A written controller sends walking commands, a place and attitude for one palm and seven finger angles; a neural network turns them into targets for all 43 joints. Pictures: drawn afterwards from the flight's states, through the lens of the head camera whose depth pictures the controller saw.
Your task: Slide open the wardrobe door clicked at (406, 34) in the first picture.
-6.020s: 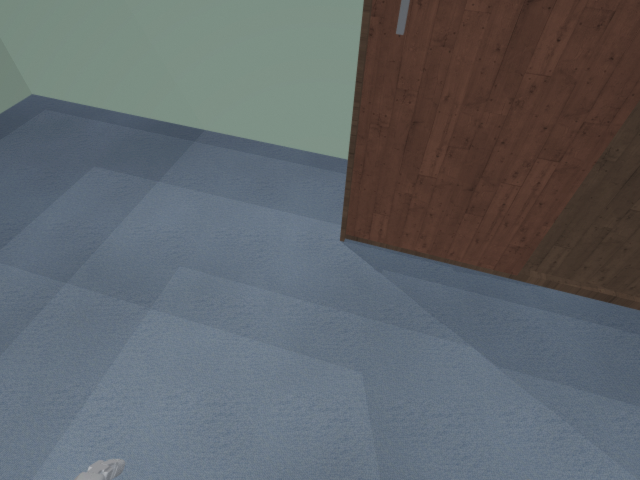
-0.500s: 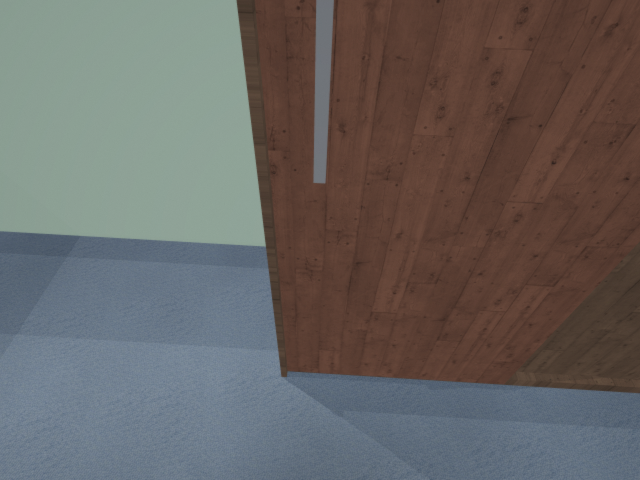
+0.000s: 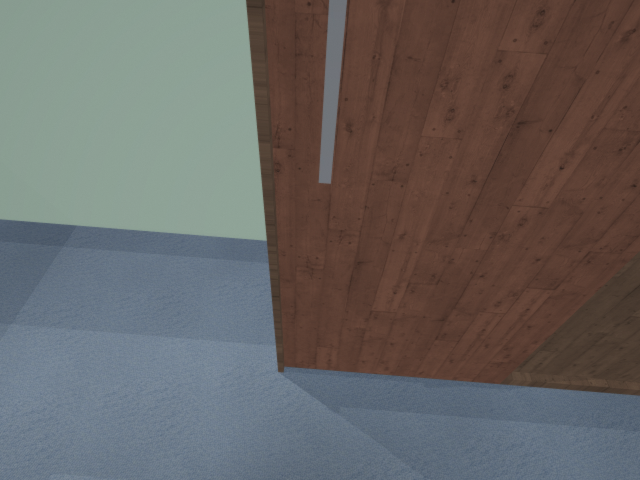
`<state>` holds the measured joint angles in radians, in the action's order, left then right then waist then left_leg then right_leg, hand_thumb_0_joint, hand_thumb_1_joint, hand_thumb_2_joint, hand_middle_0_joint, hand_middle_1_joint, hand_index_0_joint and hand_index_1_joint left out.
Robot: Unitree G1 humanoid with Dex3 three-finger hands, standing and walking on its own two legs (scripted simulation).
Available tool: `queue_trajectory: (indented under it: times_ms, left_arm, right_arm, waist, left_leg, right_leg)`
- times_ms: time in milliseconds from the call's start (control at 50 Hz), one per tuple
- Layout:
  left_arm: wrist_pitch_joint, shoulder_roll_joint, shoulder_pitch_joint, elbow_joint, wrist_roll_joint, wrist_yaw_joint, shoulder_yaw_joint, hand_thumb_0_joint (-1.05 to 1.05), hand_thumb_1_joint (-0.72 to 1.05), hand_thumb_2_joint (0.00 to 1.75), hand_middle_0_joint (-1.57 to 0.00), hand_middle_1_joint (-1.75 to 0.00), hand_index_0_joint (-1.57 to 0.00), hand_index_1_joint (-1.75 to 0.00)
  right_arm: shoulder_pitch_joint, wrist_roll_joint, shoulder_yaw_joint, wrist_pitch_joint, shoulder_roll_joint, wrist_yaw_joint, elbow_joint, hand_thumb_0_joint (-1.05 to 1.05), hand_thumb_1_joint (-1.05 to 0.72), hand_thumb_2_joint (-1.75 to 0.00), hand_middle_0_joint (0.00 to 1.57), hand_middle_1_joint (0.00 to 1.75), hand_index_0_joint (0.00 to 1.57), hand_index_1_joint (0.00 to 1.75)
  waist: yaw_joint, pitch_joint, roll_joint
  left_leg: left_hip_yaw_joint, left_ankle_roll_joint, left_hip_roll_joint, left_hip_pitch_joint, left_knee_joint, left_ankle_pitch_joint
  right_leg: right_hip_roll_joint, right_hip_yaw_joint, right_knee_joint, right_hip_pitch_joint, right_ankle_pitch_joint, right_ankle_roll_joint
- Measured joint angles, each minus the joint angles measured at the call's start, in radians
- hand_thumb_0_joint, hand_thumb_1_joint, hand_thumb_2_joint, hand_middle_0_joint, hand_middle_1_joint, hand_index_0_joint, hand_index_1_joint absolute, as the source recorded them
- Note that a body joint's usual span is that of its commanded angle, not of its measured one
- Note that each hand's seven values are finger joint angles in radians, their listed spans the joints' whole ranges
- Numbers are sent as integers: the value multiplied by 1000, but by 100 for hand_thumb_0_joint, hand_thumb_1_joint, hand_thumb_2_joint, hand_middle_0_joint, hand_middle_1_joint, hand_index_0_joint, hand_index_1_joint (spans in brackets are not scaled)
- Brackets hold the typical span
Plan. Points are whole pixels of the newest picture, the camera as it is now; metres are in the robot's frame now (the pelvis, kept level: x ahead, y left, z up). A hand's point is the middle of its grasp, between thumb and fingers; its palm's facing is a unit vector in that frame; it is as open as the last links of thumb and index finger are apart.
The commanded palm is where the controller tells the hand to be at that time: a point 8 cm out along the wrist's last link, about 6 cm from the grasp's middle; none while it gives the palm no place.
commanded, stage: shuffle to correct the standing spot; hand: left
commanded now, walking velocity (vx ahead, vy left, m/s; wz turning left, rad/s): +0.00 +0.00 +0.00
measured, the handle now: (333, 71) +0.53 +0.03 +0.26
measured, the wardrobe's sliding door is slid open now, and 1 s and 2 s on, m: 0.00 0.00 0.00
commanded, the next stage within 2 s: come to a stop and stand still in 0.68 s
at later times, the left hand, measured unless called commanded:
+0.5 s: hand out of the picture -0.02 +0.12 -0.18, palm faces +0.06 -0.99 -0.15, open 7.4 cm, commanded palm none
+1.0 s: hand out of the picture +0.12 +0.07 -0.17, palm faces +0.02 -0.97 -0.23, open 7.4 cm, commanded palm none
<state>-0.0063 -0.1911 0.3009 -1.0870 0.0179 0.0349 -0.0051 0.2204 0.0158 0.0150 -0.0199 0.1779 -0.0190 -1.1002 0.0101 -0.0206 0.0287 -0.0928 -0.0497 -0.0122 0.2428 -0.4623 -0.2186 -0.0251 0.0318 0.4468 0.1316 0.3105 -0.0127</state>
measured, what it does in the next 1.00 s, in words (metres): steps to the right: left foot, then right foot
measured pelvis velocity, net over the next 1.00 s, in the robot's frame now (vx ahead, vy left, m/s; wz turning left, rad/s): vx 0.06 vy -0.12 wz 0.00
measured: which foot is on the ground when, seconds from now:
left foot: down 0.00-0.36, up 0.38-0.58, down 0.60-0.96, up 0.98-1.00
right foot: down 0.00-0.60, up 0.62-0.94, down 0.96-1.00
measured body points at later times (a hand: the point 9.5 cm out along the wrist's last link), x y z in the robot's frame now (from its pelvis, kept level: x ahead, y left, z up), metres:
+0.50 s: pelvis +0.03 -0.04 -0.01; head +0.05 -0.03 +0.44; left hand -0.02 +0.17 -0.17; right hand +0.03 -0.28 -0.16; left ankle +0.02 +0.06 -0.70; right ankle -0.04 -0.13 -0.74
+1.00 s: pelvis +0.06 -0.12 -0.01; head +0.08 -0.13 +0.44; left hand +0.12 +0.12 -0.16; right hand +0.06 -0.36 -0.17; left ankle +0.07 +0.03 -0.73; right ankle +0.09 -0.26 -0.74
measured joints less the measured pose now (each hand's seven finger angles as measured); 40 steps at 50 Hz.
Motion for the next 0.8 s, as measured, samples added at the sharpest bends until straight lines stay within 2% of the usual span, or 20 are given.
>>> queue_trajectory:
  times_ms: [160,240,300,340,380,440,500,540,580,600,620,660,700,740,800]
  left_arm:
    - [10,5,16,-10,4,-3,4,0,91,90,-20,-30,-20,-30]
    - [25,10,32,-1,13,-15,14,0,91,90,-20,-30,-20,-30]
    - [31,18,45,6,17,-23,23,0,91,90,-20,-30,-20,-30]
    - [30,28,53,9,18,-27,28,0,91,90,-20,-30,-20,-30]
    - [21,35,66,19,18,-27,32,0,91,90,-20,-30,-20,-30]
    - [7,42,84,29,20,-16,37,0,91,90,-20,-30,-20,-30]
    - [4,54,99,26,24,-9,36,0,91,90,-20,-30,-20,-30]
    - [9,58,109,20,24,-6,35,0,91,90,-20,-30,-20,-30]
    - [19,61,121,16,19,-9,34,0,91,90,-20,-30,-20,-30]
    - [24,64,129,15,15,-12,34,0,91,90,-20,-30,-20,-30]
    - [31,62,128,10,12,-15,35,0,91,90,-20,-30,-20,-30]
    - [50,56,113,3,18,-21,41,0,91,90,-20,-30,-20,-30]
    - [62,45,78,6,25,-28,51,0,91,90,-20,-30,-20,-30]
    - [64,35,37,27,27,-34,61,1,91,90,-20,-30,-20,-30]
    - [64,25,-16,66,24,-38,71,0,91,90,-20,-30,-20,-30]
  right_arm:
    - [15,5,-5,7,-15,-4,-9,0,-91,-89,20,30,20,30]
    - [36,10,-17,14,-30,-9,1,1,-91,-89,20,30,20,30]
    - [50,13,-27,17,-32,-12,11,0,-91,-89,21,30,20,30]
    - [65,13,-33,19,-28,-14,10,0,-91,-89,21,30,20,30]
    - [82,11,-35,23,-24,-15,6,0,-91,-89,21,30,20,30]
    - [85,10,-35,33,-28,-18,-2,1,-91,-89,20,30,20,30]
    - [61,7,-38,32,-31,-17,5,1,-91,-89,20,30,20,30]
    - [40,5,-37,27,-37,-18,19,1,-91,-89,20,30,20,30]
    - [20,7,-34,14,-41,-23,38,1,-91,-89,20,30,20,30]
    - [13,9,-34,2,-39,-25,49,1,-91,-89,20,30,20,30]
    - [2,12,-34,-6,-44,-29,56,1,-91,-89,20,30,20,30]
    - [-8,14,-30,-13,-54,-32,68,1,-91,-89,20,30,20,30]
    - [-4,14,-34,-16,-58,-40,75,0,-92,-89,20,30,20,30]
    - [5,16,-37,-18,-52,-41,71,0,-93,-89,21,30,20,30]
    - [20,20,-42,-8,-40,-32,61,0,-93,-89,21,30,20,30]
  waist:
    - [-4,15,6]
    - [-7,24,17]
    - [-9,25,12]
    - [-13,27,-9]
    - [-11,33,-24]
    - [2,30,-11]
    - [12,13,2]
    - [13,5,12]
    - [10,-1,21]
    - [7,-1,18]
    - [4,-4,30]
    - [0,-5,47]
    - [-6,-6,49]
    - [-5,-9,41]
    - [-4,-10,16]
  left_leg:
    - [-6,0,-3,1,3,-2]
    - [-13,5,0,22,-15,-13]
    - [-19,17,16,42,-41,-28]
    - [-5,30,38,55,-68,-44]
    - [9,28,60,76,-117,-86]
    - [13,22,64,144,-323,-238]
    - [-4,25,62,188,-426,-272]
    - [-25,27,63,184,-375,-242]
    - [-49,24,61,139,-229,-129]
    - [-50,5,68,119,-171,-61]
    - [-59,-7,69,122,-187,-56]
    - [-78,-8,74,112,-203,-89]
    - [-79,3,76,91,-167,-86]
    - [-70,18,81,69,-112,-53]
    - [-53,30,97,45,-46,-14]
  right_leg:
    - [-3,-6,18,13,10,3]
    - [-6,-8,77,55,44,26]
    - [-2,6,102,82,48,34]
    - [20,19,84,72,45,32]
    - [42,34,67,60,47,46]
    - [55,48,46,37,50,70]
    - [63,55,24,8,50,78]
    - [68,60,23,-5,57,77]
    - [74,60,62,-1,85,73]
    - [81,59,120,22,109,71]
    - [74,53,222,62,146,63]
    - [65,25,452,161,191,48]
    - [46,13,603,249,152,32]
    - [20,3,655,312,89,16]
    - [-20,-4,595,351,34,-4]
